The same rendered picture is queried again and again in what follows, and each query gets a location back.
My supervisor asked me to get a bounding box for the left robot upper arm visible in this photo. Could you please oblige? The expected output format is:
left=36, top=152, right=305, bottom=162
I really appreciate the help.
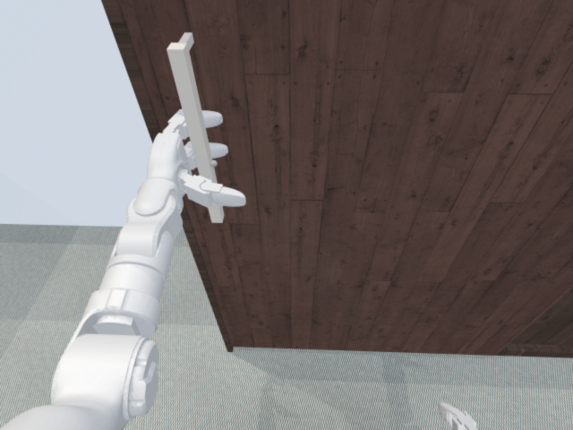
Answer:
left=0, top=333, right=158, bottom=430

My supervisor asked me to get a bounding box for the wardrobe door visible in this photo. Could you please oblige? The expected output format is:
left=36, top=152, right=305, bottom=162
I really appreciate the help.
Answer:
left=119, top=0, right=573, bottom=356
left=510, top=289, right=573, bottom=345

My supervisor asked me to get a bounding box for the left robot forearm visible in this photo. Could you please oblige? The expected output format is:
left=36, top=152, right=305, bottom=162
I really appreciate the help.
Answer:
left=51, top=178, right=184, bottom=404

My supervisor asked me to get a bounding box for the right robot hand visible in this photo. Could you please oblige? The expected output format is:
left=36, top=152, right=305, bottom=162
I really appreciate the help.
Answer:
left=439, top=402, right=477, bottom=430

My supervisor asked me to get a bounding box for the handle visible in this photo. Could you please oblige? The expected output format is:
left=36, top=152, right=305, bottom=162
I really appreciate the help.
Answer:
left=167, top=32, right=224, bottom=223

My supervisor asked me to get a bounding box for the left robot hand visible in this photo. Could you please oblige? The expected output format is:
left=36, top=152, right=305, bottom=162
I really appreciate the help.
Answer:
left=147, top=109, right=246, bottom=208

